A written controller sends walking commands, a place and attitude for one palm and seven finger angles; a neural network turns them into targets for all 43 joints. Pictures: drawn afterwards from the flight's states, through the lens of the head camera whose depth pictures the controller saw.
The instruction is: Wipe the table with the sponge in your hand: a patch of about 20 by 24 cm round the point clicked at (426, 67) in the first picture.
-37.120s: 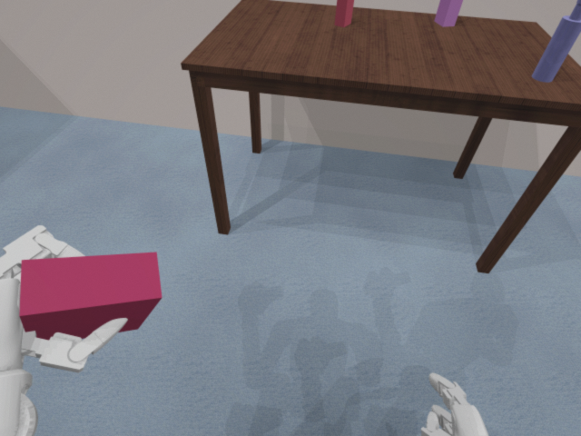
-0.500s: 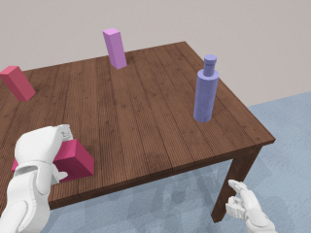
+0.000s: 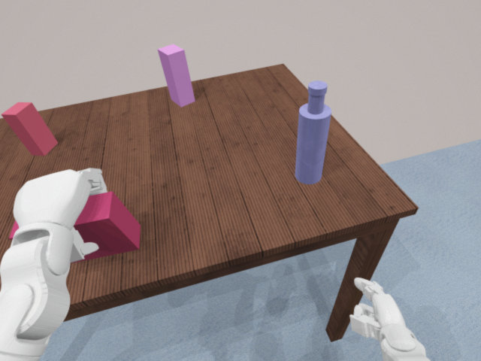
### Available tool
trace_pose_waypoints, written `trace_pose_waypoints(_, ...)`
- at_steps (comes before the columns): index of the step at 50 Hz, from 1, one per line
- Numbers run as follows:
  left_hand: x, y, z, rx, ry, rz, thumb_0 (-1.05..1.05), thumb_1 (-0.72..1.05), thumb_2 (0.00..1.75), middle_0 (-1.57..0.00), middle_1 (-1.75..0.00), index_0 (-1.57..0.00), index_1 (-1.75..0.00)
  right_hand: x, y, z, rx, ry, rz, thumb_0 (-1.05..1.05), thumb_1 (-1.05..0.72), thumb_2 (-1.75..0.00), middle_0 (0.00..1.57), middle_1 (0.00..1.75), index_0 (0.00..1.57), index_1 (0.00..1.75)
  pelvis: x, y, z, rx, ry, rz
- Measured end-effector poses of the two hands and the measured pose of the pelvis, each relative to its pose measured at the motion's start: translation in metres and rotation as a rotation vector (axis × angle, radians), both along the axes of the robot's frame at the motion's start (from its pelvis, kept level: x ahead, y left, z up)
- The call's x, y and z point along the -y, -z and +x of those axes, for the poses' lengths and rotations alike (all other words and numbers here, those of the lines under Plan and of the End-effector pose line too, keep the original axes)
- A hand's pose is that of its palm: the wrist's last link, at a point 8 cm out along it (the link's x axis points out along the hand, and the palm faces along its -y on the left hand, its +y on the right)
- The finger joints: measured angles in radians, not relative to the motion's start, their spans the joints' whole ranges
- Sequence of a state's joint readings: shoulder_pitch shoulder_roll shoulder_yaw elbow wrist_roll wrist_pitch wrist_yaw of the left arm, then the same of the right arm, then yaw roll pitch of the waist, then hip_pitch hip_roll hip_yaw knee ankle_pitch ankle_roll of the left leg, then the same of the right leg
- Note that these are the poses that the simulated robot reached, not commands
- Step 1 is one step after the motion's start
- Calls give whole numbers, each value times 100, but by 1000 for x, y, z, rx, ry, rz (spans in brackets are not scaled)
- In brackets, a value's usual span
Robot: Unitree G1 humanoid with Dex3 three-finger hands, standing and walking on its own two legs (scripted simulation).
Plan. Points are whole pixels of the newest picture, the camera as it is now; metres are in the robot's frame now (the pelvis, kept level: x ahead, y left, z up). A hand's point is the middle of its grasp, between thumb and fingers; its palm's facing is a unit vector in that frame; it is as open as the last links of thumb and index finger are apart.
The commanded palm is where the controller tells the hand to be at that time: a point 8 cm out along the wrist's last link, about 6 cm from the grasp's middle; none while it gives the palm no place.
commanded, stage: lift the sponge slowly off the table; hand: left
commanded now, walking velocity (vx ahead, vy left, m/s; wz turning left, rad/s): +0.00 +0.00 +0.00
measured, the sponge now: (88, 235) +0.24 +0.30 +0.11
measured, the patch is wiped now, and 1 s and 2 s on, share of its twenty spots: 1.00 1.00 1.00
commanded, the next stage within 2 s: bring the sponge back beside the body in 0.94 s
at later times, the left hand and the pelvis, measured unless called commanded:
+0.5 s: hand (73, 198) +0.25 +0.29 +0.19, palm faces +0.14 -0.03 -0.99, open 9.0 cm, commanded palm +0.21 +0.30 +0.26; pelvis -0.01 +0.00 +0.00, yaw +0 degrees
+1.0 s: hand (66, 180) +0.26 +0.30 +0.21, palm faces +0.20 -0.04 -0.98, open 9.0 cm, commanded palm +0.21 +0.30 +0.28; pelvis -0.01 +0.01 +0.00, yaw +0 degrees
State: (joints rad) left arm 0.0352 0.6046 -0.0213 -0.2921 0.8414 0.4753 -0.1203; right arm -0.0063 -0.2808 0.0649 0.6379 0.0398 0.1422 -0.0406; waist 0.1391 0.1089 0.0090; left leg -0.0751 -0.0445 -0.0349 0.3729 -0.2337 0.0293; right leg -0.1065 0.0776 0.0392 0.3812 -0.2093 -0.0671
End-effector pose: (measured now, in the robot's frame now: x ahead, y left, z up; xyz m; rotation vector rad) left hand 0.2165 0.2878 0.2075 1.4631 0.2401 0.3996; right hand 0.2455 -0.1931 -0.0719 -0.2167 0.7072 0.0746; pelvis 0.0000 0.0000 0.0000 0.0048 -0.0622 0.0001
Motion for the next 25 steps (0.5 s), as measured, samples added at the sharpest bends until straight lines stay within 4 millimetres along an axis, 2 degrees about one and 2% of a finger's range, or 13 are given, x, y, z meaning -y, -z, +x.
trace_pose_waypoints(15, -1, -14, -2, 2, -22, 7, -1, -45, 108, -82, -142, -87, -144, 3, 1, -5, 8, -4, 6, 2, -90, -90, 20, 30, 20, 30, 2, 1, -8, 0, -5, 3)
trace_pose_waypoints(25, 1, -29, 9, 28, -2, 29, -1, -45, 108, -82, -142, -87, -144, -2, 0, -4, 17, -14, 10, 2, -90, -90, 20, 30, 20, 30, 2, 0, -10, -2, -6, 3)
